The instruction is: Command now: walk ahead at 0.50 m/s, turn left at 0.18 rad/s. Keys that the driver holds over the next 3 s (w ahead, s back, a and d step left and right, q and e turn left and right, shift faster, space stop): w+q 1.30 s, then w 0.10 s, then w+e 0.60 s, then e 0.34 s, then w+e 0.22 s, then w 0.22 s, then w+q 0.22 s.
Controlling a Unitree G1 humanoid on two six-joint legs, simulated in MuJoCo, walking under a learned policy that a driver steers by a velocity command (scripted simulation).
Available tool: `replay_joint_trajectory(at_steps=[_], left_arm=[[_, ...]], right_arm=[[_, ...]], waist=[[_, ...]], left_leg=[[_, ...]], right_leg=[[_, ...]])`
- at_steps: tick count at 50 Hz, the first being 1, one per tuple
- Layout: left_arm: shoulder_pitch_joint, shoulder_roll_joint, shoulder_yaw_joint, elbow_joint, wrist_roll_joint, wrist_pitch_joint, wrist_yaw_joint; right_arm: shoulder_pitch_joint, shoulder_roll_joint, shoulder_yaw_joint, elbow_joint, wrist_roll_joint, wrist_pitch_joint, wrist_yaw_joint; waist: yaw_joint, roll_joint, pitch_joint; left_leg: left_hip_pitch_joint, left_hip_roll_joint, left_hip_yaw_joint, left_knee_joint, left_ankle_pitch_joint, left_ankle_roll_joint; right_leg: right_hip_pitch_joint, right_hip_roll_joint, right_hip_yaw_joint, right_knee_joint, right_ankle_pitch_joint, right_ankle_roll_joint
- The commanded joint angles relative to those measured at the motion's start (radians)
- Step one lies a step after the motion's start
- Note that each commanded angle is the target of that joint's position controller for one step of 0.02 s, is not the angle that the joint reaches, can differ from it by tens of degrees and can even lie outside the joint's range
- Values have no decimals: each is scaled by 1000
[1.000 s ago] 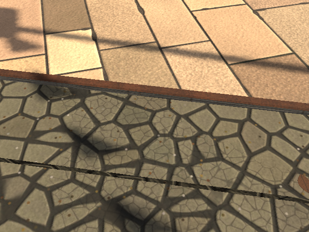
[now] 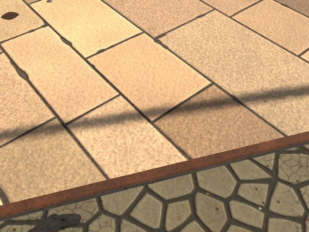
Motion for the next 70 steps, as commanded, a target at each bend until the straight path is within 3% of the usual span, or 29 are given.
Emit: replay_joint_trajectory(at_steps=[1, 3, 4, 5, 6, 7, 9, 12, 14, 19, 25, 27, 28, 29, 30, 31, 32, 34, 39, 46, 50, 51, 52, 53, 54, 56, 59, 64, 70], left_arm=[[-115, 59, 14, -106, -10, -33, -14], [-14, 115, 42, -81, -7, -40, -9], [85, 168, 65, -52, 18, -44, -2], [273, 194, 89, -23, 24, -36, 6], [437, 224, 98, 20, 19, -19, 15], [400, 194, 81, 30, 26, -18, 27], [249, 139, 64, 28, 14, -26, 40], [118, 54, 48, 49, 14, -44, 24], [99, 75, 59, 65, 7, -52, 25], [98, 179, 92, 87, 15, -52, 43], [139, 240, 113, 123, -15, -29, 26], [107, 247, 113, 124, -28, -12, 26], [116, 211, 100, 123, -22, -3, 27], [110, 152, 76, 90, 14, 0, 32], [157, 59, 45, 29, 27, -21, 36], [87, 152, 56, 31, -14, -48, 26], [52, 172, 59, 19, -34, -68, 16], [44, 161, 58, 39, 7, -81, 24], [-21, 125, 52, 26, 22, -44, 20], [-210, 90, 27, -33, 1, -46, -8], [29, 182, 76, 22, 10, -69, -2], [182, 241, 97, 47, 27, -67, 10], [333, 310, 119, 74, 39, -50, 10], [264, 215, 87, 53, 28, -51, 17], [206, 171, 75, 50, 11, -41, 31], [152, 133, 65, 70, 13, -30, 43], [95, 117, 62, 87, 14, -42, 42], [104, 197, 88, 108, 2, -48, 38], [160, 261, 100, 153, -23, -21, 14]], right_arm=[[-2, -207, -46, -49, 9, 5, -10], [-37, -217, -48, -50, 13, 10, -16], [16, -129, -23, -62, 13, 3, -16], [-2, -109, -7, -79, 11, -7, -19], [-18, -94, -2, -108, 0, -18, -15], [-40, -129, -22, -102, 20, -24, -5], [-145, -153, -38, -129, 23, -21, -3], [-96, -89, -44, -109, 26, 29, -9], [-117, -76, -45, -125, 19, 52, -8], [-228, -87, -38, -157, 0, 61, 20], [-344, -128, -48, -197, 6, 71, 40], [-239, -156, -71, -173, 2, 71, 38], [-75, -210, -106, -116, 5, 69, 31], [73, -330, -144, -84, 13, 70, 18], [10, -409, -141, -127, 5, 47, 19], [-21, -306, -113, -161, 7, 18, 34], [-37, -261, -96, -161, 6, -3, 37], [-140, -205, -77, -182, 1, -5, 28], [-127, -200, -71, -189, -1, -17, -8], [-34, -209, -74, -162, 10, 10, -21], [-96, -162, -55, -192, 7, 12, -25], [-124, -121, -43, -231, 6, 14, -32], [-52, -90, -26, -273, 25, 10, -36], [-41, -137, -36, -256, 25, 9, -26], [-95, -185, -51, -254, 25, 12, -15], [-182, -166, -51, -272, 4, 18, -8], [-145, -110, -47, -260, 20, 45, 0], [-239, -107, -39, -296, 8, 59, 11], [-322, -122, -37, -299, 7, 58, 32]], waist=[[44, 149, 58], [127, 170, 5], [148, 104, -141], [252, 23, -302], [303, -166, -454], [270, -165, -369], [207, -65, -136], [97, -88, -36], [76, -74, 13], [82, -40, 29], [118, -17, 62], [49, -5, 8], [-15, 40, -74], [-54, 240, -79], [64, 431, -149], [16, 253, -171], [26, 207, -134], [80, 96, -81], [98, 76, -42], [28, 142, 28], [177, 199, -84], [240, 119, -205], [245, -230, -408], [217, -270, -340], [204, -172, -199], [167, -43, -72], [104, -77, -18], [110, -33, 5], [140, -24, 49]], left_leg=[[-78, 262, -209, -84, 261, 174], [-71, 250, -192, 6, 430, 132], [-223, 165, -109, 189, 619, 77], [-455, 96, -36, 494, 498, 4], [-611, 22, -51, 792, -97, -21], [-707, 37, -134, 989, -235, -21], [-719, 110, -99, 986, -129, -5], [-584, 146, -84, 976, -80, 5], [-603, 155, -88, 939, -25, -3], [-559, 165, -45, 672, 130, -17], [-518, 143, 40, 453, 60, 32], [-344, 68, 117, 367, 64, 73], [-135, -12, 147, 339, 58, 102], [51, 118, -133, 235, 76, 174], [232, 286, -702, 52, -211, 344], [228, 337, -757, -46, -270, 341], [198, 335, -683, -28, -244, 313], [4, 267, -486, 0, -48, 251], [-93, 201, -315, -49, 263, 245], [-164, 188, -302, -40, 160, 204], [-206, 141, -300, 169, 408, 133], [-387, 58, -212, 434, 425, 62], [-638, -47, -136, 813, -1, 1], [-756, -21, -199, 999, -256, -6], [-792, 27, -169, 1054, -206, -6], [-730, 98, -114, 985, -124, 7], [-601, 140, -90, 911, -86, 9], [-611, 176, -85, 696, 84, -12], [-435, 106, 28, 379, 85, 24]], right_leg=[[113, 54, -41, -107, -21, -8], [293, 85, -48, -196, 1, -38], [604, 60, -12, -118, -12, -90], [916, -94, 214, -156, -172, -171], [1095, -269, 509, -300, -386, -227], [1004, -306, 610, -381, -423, -237], [729, -258, 402, -434, -253, -208], [476, -200, 205, -534, -169, -182], [428, -213, 134, -589, -168, -192], [442, -222, -54, -620, -60, -194], [607, -250, -155, -563, -69, -159], [603, -213, -221, -368, 159, -128], [543, -148, -267, -117, 302, -98], [296, -70, -285, 258, 1, -29], [-80, 108, -109, 535, -491, 19], [-174, 68, 30, 637, -442, 0], [-223, 25, 39, 634, -361, -35], [-104, -46, 56, 481, -219, -46], [-27, -13, 32, 230, -47, 7], [111, 73, -15, -107, 73, 33], [461, 97, -37, -170, 6, -51], [747, -43, 137, -179, -111, -127], [1019, -270, 624, -336, -503, -269], [975, -323, 808, -454, -668, -278], [842, -313, 663, -455, -619, -248], [617, -249, 416, -462, -359, -211], [437, -206, 205, -534, -217, -197], [470, -237, 37, -579, -126, -209], [522, -242, -92, -567, -123, -169]])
